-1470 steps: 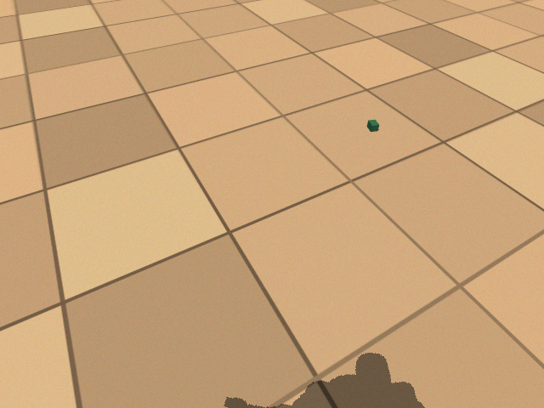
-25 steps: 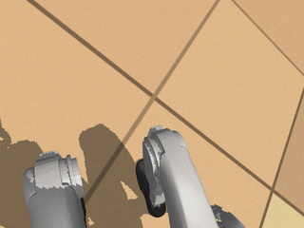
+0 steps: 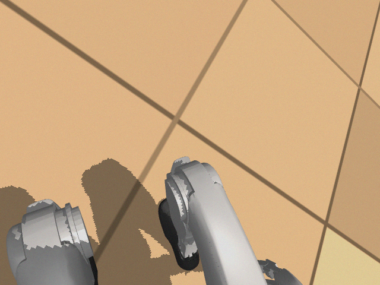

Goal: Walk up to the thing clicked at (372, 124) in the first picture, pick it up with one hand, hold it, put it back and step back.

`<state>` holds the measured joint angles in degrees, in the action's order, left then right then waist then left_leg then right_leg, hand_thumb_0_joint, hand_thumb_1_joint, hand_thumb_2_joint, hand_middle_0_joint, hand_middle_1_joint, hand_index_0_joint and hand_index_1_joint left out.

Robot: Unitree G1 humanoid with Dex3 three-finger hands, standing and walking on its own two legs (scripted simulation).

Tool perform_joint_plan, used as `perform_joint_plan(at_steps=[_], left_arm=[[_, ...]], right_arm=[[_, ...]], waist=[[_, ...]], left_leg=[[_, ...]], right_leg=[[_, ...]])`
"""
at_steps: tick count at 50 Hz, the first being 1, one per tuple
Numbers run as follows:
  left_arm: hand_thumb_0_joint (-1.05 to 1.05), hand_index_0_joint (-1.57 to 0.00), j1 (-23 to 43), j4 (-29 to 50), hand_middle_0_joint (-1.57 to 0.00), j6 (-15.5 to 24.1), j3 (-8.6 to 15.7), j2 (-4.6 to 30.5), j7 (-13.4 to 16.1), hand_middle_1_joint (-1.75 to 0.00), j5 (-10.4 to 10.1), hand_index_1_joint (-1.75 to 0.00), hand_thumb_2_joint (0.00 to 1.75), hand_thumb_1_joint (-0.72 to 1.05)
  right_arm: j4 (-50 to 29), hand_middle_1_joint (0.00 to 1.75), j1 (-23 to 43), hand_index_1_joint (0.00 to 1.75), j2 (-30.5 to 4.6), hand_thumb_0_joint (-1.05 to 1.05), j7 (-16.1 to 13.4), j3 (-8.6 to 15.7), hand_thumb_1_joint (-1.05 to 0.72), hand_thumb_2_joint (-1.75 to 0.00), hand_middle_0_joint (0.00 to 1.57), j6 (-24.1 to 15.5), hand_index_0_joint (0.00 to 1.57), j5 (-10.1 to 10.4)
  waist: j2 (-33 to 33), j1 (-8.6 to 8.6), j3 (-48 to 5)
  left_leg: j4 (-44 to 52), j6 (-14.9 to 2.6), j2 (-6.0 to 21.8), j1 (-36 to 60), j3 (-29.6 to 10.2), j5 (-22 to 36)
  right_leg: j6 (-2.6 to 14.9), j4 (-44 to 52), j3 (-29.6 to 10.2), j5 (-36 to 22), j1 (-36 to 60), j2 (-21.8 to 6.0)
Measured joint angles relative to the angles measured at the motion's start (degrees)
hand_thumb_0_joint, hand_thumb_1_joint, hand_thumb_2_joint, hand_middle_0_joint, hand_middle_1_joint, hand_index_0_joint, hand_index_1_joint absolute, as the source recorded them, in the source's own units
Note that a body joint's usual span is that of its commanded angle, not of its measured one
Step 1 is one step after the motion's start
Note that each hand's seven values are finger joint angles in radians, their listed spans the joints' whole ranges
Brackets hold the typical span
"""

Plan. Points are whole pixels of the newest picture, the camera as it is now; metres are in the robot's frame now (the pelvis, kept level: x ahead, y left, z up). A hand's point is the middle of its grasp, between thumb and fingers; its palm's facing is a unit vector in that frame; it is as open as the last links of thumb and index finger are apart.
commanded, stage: approach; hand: left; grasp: from above
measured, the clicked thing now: out of the picture +0.50 +0.37 -0.30
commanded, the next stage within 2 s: close in in 0.42 s
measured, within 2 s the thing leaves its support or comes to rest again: neither
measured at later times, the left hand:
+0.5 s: hand out of the picture +0.48 +0.37 -0.18, palm faces -0.34 -0.22 -0.91, open 13.1 cm
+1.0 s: hand out of the picture +0.48 +0.34 -0.22, palm faces -0.40 -0.24 -0.88, open 13.3 cm
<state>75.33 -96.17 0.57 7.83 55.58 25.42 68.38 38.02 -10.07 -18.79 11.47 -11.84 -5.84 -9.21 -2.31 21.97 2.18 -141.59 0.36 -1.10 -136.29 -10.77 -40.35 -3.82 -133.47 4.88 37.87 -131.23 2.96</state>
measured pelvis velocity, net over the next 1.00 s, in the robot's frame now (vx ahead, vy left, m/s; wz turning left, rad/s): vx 0.00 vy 0.00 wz -0.01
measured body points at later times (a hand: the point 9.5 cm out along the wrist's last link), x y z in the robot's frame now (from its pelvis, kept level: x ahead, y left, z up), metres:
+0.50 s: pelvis -0.01 +0.00 +0.00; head +0.27 +0.11 +0.34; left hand +0.49 +0.37 -0.13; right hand +0.04 -0.27 -0.07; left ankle +0.06 +0.12 -0.28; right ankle +0.11 -0.13 -0.28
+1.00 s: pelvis +0.00 +0.00 +0.00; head +0.28 +0.10 +0.33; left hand +0.49 +0.35 -0.17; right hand +0.02 -0.26 -0.07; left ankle +0.06 +0.12 -0.28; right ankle +0.11 -0.13 -0.28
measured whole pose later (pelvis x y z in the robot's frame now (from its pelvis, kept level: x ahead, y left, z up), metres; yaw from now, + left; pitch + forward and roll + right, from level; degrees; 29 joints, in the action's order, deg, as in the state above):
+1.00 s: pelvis +0.00 +0.00 +0.00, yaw -1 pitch +32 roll -12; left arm 69.8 -98.5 2.8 9.5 58.8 26.2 67.2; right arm 35.6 -10.2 -19.3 10.4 -16.4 -5.4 -9.4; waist -5.4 22.5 7.5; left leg -142.4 0.4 -1.0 -135.4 -11.7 -39.9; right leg -4.0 -133.5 5.8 37.0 -130.1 3.1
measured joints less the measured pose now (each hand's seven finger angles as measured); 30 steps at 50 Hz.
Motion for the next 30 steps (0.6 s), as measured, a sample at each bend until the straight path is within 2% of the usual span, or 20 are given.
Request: perform_joint_plan(at_steps=[5, 10, 15, 18, 20, 24, 27, 30], left_arm=[[0.0, -0.19, -0.62, 1.35, -0.2, -3.57, 1.03, -0.52, -0.84, -0.91, -0.34, -0.92, 0.9, -0.43], [0.0, -0.2, -4.36, 3.52, -0.21, -5.73, 0.83, -1.44, -4.07, -0.9, -3.28, -0.91, 0.89, -0.42], [0.0, -0.22, -8.38, 4.59, -0.23, -4.38, 1.05, -0.84, -7.98, -0.88, -5.53, -0.88, 0.86, -0.39], [0.0, -0.23, -9.7, 5.84, -0.24, -1.82, 1.51, -0.34, -8.91, -0.87, -5.46, -0.87, 0.84, -0.37], [0.0, -0.24, -9.91, 6.81, -0.25, 0.1, 1.33, 0.04, -8.39, -0.87, -4.44, -0.87, 0.84, -0.36], [0.0, -0.26, -9.24, 8.33, -0.26, 2.26, 1.03, 0.18, -5.24, -0.86, -2.44, -0.86, 0.82, -0.35], [0.0, -0.27, -8.09, 8.9, -0.28, 1.65, 0.81, -0.54, -2.86, -0.85, -1.87, -0.85, 0.82, -0.33], [0.0, -0.28, -6.53, 7.09, -0.29, -0.25, -0.1, -0.95, -1.35, -0.84, -2.34, -0.84, 0.82, -0.31]], right_arm=[[-1.13, 0.3, -1.94, 0.3, -0.67, 0.0, -0.45, -0.82, -0.89, -0.89, 0.2, 1.35, 0.2, 1.04], [-1.9, 0.3, -2.87, 0.3, -0.76, 0.0, -0.59, -1.56, -0.89, -0.89, 0.21, 3.18, 0.21, 1.96], [-2.86, 0.3, -1.86, 0.3, -0.67, 0.0, -1.12, -1.94, -0.89, -0.89, 0.21, 3.83, 0.21, 1.91], [-2.95, 0.3, -1.1, 0.3, -0.47, 0.0, -1.71, -1.81, -0.89, -0.89, 0.21, 3.73, 0.21, 1.44], [-2.54, 0.3, -0.52, 0.3, -0.3, 0.0, -2.07, -1.72, -0.89, -0.89, 0.21, 3.44, 0.21, 1.03], [-1.6, 0.3, 0.32, 0.3, -0.14, 0.0, -2.42, -0.91, -0.89, -0.89, 0.21, 2.4, 0.21, 0.31], [-1.02, 0.3, 0.57, 0.3, -0.02, 0.0, -2.08, 0.06, -0.89, -0.89, 0.21, 1.64, 0.21, 0.3], [-0.87, 0.3, 1.11, 0.3, -0.08, 0.0, -1.44, 0.73, -0.89, -0.89, 0.21, 1.11, 0.21, 0.3]], waist=[[1.51, 0.98, -0.07], [2.39, 0.27, 0.49], [1.84, -0.86, 2.52], [0.41, -1.83, 3.52], [-0.71, -2.38, 3.79], [-1.91, -3.08, 3.03], [-1.82, -3.28, 1.27], [-0.83, -2.91, -0.21]], left_leg=[[0.64, -0.22, 0.5, 0.06, 0.38, -0.45], [1.43, -0.36, 0.93, 1.38, 0.83, -0.7], [1.55, -0.23, 0.75, 2.18, 0.64, 0.07], [1.2, 0.1, 0.45, 2.1, 0.32, 0.73], [0.84, 0.35, 0.16, 1.89, 0.05, 1.04], [0.03, 0.64, -0.45, 0.95, -0.38, 1.19], [-0.26, 0.56, -0.52, 0.2, -0.33, 0.76], [-0.31, 0.2, -0.49, -0.13, -0.19, 0.12]], right_leg=[[0.38, 0.62, -0.23, 0.08, -0.25, 0.22], [-0.58, 1.18, -0.71, 0.1, 0.62, 0.43], [-0.6, 1.29, -0.55, -0.51, 1.52, 0.35], [-0.24, 0.93, -0.27, -0.99, 1.56, 0.2], [-0.05, 0.56, -0.04, -1.16, 1.48, 0.04], [0.51, -0.18, 0.38, -0.91, 0.97, -0.36], [0.88, -0.46, 0.38, -0.4, 0.35, -0.47], [0.72, -0.37, 0.31, 0.28, 0.23, -0.54]])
